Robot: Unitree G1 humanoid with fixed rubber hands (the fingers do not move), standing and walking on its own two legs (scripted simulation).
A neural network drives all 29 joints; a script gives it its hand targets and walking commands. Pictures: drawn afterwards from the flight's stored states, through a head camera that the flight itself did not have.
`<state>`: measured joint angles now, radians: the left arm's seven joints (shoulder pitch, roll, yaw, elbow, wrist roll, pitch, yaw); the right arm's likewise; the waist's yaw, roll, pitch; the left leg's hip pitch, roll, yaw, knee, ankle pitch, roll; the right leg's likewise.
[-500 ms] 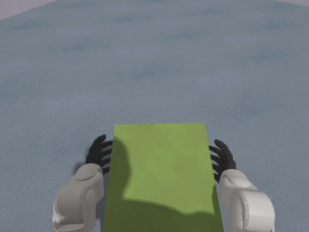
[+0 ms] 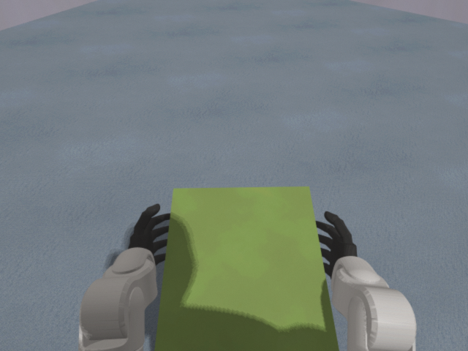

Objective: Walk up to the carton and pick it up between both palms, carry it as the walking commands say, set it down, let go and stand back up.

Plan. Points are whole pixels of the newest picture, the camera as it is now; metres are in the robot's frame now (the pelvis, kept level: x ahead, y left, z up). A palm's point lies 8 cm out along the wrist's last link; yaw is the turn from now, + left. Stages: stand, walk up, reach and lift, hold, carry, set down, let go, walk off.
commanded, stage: carry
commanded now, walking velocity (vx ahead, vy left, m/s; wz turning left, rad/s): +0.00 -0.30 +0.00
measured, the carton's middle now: (241, 280) +0.25 +0.00 +0.02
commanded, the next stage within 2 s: none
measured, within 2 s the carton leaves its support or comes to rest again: neither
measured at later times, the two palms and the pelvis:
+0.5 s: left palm (201, 299) +0.19 +0.06 +0.09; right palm (418, 312) +0.19 -0.23 +0.09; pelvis -0.07 -0.09 +0.00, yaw +0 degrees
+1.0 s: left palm out of the picture +0.12 +0.01 +0.10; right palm out of the picture +0.11 -0.28 +0.09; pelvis -0.14 -0.14 +0.01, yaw +0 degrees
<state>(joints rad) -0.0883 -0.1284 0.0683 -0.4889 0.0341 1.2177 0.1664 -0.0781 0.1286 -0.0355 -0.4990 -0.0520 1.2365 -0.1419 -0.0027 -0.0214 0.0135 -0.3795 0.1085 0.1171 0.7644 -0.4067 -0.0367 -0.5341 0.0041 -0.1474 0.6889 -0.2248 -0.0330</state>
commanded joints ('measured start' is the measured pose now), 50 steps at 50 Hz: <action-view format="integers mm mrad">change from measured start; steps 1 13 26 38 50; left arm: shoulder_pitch -586 -456 -516 -468 -485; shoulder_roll -918 -918 -941 -933 -898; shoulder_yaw -717 -660 -707 -641 -673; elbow -253 -202 -260 -187 -235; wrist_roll -341 -347 -344 -346 -336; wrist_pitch -31 -40 -46 -37 -38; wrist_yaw -154 -150 -150 -162 -156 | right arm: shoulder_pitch -511 -563 -549 -547 -513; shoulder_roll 881 879 898 915 915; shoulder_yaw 570 656 589 651 605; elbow -187 -335 -223 -228 -185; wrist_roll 361 383 381 366 367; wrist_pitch -68 -72 -90 -63 -61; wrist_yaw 136 123 131 126 133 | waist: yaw -5 11 -4 18 -3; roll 446 -327 523 -209 48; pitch -269 -454 -419 -451 -466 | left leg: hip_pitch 141 -245 310 -175 240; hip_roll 566 -46 486 -37 40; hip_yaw -631 95 -620 -38 -176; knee -606 244 -485 293 -414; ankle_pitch -190 -214 133 -199 -165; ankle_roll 274 -66 191 -37 89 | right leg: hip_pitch -274 480 -227 349 172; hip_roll -52 -337 -12 -324 -112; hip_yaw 154 484 54 459 172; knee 411 -291 210 -333 -291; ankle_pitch -285 535 -278 125 -126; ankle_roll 74 -90 76 -115 131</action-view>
